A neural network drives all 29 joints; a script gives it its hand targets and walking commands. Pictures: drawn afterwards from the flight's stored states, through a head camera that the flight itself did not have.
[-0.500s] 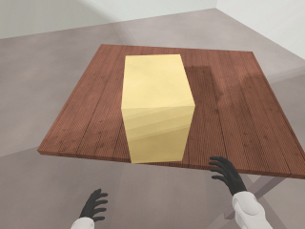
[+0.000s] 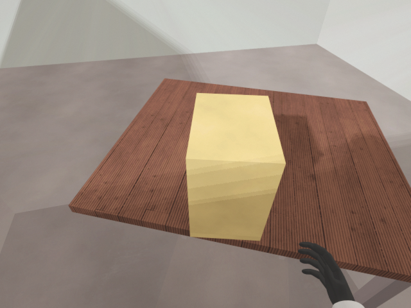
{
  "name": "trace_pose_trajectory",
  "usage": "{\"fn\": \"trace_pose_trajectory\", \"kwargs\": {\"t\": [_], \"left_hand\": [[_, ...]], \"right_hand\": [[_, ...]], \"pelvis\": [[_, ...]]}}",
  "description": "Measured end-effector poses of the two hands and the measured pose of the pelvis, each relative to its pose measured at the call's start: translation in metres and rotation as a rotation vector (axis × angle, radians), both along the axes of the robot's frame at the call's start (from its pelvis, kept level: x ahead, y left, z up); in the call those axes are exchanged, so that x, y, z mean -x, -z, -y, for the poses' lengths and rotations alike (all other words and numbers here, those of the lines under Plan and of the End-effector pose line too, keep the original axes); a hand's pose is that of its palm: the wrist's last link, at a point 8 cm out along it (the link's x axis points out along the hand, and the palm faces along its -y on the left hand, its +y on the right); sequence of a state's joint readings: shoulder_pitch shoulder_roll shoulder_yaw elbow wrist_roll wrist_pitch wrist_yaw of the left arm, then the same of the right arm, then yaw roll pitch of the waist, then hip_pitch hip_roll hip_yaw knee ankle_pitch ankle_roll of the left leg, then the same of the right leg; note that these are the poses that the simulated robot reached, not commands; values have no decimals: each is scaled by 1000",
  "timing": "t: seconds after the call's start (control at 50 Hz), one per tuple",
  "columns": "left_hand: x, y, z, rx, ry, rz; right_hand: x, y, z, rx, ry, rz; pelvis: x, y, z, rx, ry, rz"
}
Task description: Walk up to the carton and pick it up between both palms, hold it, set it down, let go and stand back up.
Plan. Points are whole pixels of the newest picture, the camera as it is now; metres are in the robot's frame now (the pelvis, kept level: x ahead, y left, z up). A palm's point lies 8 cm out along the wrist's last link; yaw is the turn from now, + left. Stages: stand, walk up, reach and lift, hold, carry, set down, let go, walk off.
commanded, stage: stand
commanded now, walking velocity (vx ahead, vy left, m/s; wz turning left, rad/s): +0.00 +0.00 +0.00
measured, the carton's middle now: (228, 167) +0.41 -0.02 +0.07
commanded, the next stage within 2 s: none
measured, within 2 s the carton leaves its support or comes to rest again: neither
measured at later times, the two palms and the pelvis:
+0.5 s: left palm out of the picture +0.00 +0.23 -0.13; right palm out of the picture +0.08 -0.21 -0.11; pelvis -0.03 +0.00 -0.01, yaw +3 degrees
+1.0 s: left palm out of the picture -0.05 +0.19 -0.14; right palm out of the picture -0.02 -0.24 -0.15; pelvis -0.03 -0.03 +0.00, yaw +5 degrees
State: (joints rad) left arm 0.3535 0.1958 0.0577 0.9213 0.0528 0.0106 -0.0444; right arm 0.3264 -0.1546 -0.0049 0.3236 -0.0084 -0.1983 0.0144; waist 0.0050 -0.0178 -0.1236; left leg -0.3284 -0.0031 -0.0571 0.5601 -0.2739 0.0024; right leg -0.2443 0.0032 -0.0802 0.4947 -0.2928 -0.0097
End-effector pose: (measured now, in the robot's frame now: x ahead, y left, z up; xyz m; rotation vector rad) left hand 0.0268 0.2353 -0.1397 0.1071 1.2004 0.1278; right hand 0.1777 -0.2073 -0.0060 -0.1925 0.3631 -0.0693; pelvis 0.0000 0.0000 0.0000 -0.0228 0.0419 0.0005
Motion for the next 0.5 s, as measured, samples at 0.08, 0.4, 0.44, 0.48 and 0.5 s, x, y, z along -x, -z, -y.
{"fn": "trace_pose_trajectory", "kwargs": {"t": [0.08,0.4,0.44,0.48,0.5], "left_hand": [[8,3,4,12,-17,-14],[7,-2,5,4,-50,68],[12,-4,5,-3,-65,69],[19,-5,4,-15,-79,58],[23,-5,4,-22,-86,47]], "right_hand": [[0,0,-1,7,5,-2],[30,44,2,20,2,-231],[53,69,4,14,4,-369],[80,91,6,4,10,-500],[94,100,6,-2,14,-559]], "pelvis": [[3,0,-1,2,-9,1],[26,5,2,3,-31,21],[29,5,3,3,-37,20],[31,6,4,2,-43,20],[32,6,4,2,-46,19]]}}
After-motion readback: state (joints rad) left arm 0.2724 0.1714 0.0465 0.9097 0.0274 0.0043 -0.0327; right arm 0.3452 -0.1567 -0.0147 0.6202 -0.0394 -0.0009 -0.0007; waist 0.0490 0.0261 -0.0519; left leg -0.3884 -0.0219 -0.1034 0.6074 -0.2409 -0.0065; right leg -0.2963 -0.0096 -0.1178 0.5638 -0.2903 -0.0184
